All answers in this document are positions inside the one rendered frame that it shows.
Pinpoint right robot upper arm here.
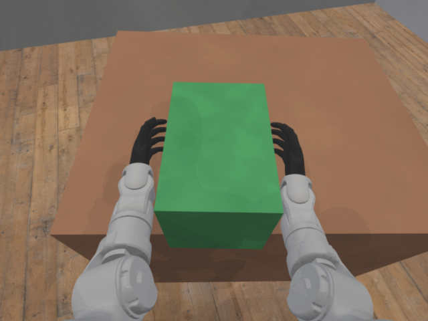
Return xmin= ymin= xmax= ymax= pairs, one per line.
xmin=287 ymin=263 xmax=394 ymax=321

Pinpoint carton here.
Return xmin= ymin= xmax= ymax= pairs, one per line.
xmin=154 ymin=82 xmax=284 ymax=249

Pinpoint left robot forearm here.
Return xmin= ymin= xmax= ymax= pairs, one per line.
xmin=72 ymin=163 xmax=155 ymax=314

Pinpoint right robot forearm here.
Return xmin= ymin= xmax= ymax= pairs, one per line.
xmin=280 ymin=174 xmax=357 ymax=280

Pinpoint left robot upper arm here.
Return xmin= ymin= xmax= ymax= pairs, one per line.
xmin=63 ymin=255 xmax=158 ymax=321

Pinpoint robot right hand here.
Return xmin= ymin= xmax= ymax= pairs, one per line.
xmin=270 ymin=122 xmax=306 ymax=176

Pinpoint pedestal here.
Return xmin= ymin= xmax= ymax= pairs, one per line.
xmin=50 ymin=31 xmax=428 ymax=283

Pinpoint robot left hand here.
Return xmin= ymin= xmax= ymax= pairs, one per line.
xmin=130 ymin=117 xmax=167 ymax=165

